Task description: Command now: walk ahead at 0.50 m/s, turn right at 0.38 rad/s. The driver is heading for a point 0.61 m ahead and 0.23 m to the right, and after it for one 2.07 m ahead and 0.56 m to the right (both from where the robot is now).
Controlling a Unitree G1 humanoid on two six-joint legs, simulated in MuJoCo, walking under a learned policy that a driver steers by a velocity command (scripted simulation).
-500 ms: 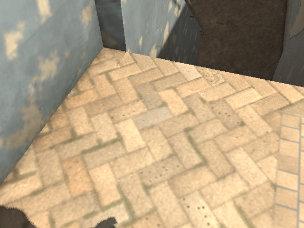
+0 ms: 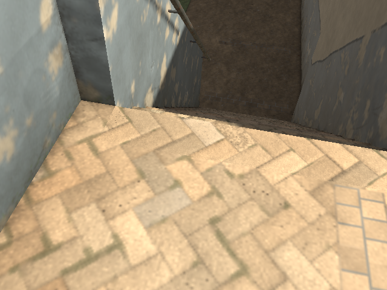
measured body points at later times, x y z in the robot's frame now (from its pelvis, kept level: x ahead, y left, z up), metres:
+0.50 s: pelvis +0.27 -0.08 -0.01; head +0.30 -0.09 +0.44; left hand +0.44 +0.16 -0.11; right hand +0.34 -0.38 -0.11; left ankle +0.31 +0.09 -0.66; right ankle +0.28 -0.15 -0.75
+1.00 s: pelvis +0.51 -0.10 -0.01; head +0.55 -0.11 +0.44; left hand +0.79 +0.06 -0.11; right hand +0.47 -0.40 -0.10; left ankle +0.60 -0.03 -0.75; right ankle +0.43 -0.21 -0.66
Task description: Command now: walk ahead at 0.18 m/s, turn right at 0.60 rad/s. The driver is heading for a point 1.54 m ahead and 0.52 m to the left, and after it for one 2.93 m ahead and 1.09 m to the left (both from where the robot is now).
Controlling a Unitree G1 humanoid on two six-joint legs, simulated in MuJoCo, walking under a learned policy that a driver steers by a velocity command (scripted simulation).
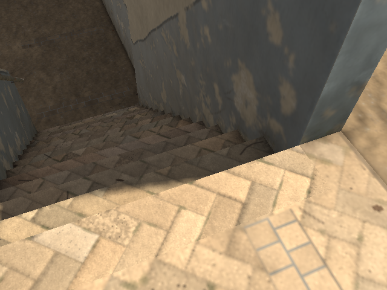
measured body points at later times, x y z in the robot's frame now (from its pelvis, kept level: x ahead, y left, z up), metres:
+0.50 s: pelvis +0.07 -0.01 +0.00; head +0.10 -0.01 +0.45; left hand +0.23 +0.26 -0.08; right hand +0.20 -0.28 -0.12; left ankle +0.04 +0.10 -0.70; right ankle +0.11 -0.15 -0.74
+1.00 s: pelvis +0.11 +0.03 +0.01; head +0.13 +0.05 +0.46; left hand +0.12 +0.35 -0.10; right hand +0.34 -0.18 -0.08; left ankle +0.05 +0.11 -0.74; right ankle +0.16 -0.11 -0.71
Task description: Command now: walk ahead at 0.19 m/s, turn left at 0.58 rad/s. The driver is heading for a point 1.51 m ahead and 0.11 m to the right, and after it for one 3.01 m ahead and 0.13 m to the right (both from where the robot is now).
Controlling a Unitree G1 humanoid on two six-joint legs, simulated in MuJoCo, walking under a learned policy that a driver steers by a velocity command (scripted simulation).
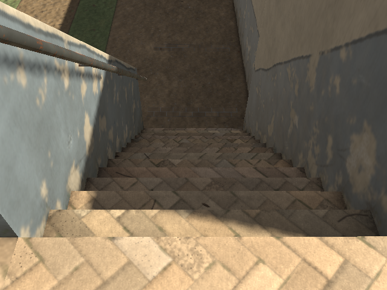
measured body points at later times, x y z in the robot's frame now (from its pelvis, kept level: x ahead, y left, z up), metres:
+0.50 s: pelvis +0.17 -0.02 -0.02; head +0.19 -0.01 +0.43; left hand +0.08 +0.21 -0.16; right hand +0.43 -0.17 -0.11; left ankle +0.30 +0.14 -0.72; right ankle +0.02 -0.15 -0.75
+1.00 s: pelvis +0.41 +0.05 -0.01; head +0.41 +0.05 +0.44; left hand +0.53 +0.28 -0.13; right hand +0.37 -0.18 -0.15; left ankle +0.31 +0.13 -0.75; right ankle +0.56 -0.08 -0.68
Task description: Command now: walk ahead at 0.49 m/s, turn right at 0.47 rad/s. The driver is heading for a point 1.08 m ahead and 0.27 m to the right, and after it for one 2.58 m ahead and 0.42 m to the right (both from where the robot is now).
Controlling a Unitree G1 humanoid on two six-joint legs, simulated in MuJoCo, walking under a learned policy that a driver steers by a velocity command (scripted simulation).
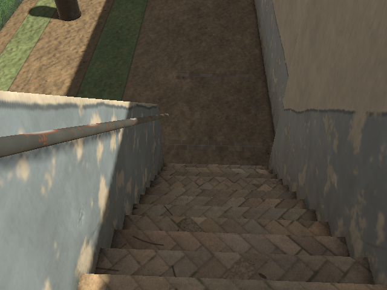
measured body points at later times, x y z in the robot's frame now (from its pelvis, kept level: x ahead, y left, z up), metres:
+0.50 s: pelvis +0.20 -0.05 -0.06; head +0.21 -0.06 +0.39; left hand +0.20 +0.17 -0.20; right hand +0.32 -0.29 -0.17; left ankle +0.39 +0.08 -0.74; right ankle +0.13 -0.13 -0.74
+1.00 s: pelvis +0.39 -0.05 -0.26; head +0.39 -0.05 +0.19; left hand +0.57 +0.11 -0.39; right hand +0.19 -0.17 -0.40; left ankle +0.36 +0.05 -0.95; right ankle +0.49 -0.31 -0.85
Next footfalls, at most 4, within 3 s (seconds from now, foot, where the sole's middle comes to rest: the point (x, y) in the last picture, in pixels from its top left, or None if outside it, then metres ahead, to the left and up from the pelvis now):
0.12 right None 0.17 -0.13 -0.78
0.66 left None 0.39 0.03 -0.99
1.32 right None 0.58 -0.34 -1.20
1.90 left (222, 270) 0.87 -0.17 -1.41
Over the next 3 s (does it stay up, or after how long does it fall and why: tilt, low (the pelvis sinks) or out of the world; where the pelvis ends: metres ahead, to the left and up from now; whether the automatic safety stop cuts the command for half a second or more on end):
stays up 1.04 -0.28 -0.86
